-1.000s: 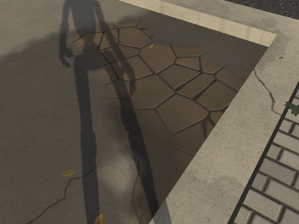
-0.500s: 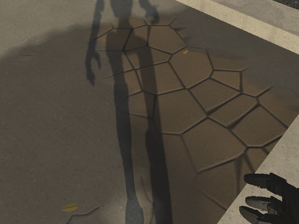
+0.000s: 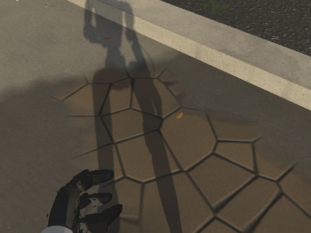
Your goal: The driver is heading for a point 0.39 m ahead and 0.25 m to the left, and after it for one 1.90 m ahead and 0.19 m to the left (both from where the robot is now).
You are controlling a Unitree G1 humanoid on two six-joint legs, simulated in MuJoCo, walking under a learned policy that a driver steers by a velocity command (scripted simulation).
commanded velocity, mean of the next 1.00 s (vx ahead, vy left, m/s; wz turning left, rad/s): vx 1.00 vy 0.00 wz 0.43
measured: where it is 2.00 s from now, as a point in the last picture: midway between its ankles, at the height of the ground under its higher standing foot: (93, 48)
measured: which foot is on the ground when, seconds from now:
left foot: down 0.00-0.00, up 0.02-0.44, down 0.46-0.92, up 0.94-1.00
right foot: down 0.00-0.46, up 0.48-0.92, down 0.94-1.00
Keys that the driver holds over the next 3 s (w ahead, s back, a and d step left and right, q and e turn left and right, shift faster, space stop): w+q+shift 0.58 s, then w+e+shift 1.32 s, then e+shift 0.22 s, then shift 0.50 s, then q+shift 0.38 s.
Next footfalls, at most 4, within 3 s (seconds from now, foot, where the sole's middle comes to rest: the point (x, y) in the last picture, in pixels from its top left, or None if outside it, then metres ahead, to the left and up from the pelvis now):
0.46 left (116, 216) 0.59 0.17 -0.73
0.94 right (98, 129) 1.08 0.27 -0.73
1.36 left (55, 86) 1.44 0.56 -0.73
1.82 right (111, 49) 1.80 0.23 -0.73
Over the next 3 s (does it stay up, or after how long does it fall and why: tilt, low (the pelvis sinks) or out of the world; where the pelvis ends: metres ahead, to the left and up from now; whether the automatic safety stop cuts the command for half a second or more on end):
stays up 2.03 0.14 0.09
